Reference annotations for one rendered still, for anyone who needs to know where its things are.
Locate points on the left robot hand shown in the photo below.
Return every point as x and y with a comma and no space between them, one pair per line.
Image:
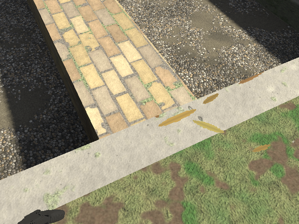
43,217

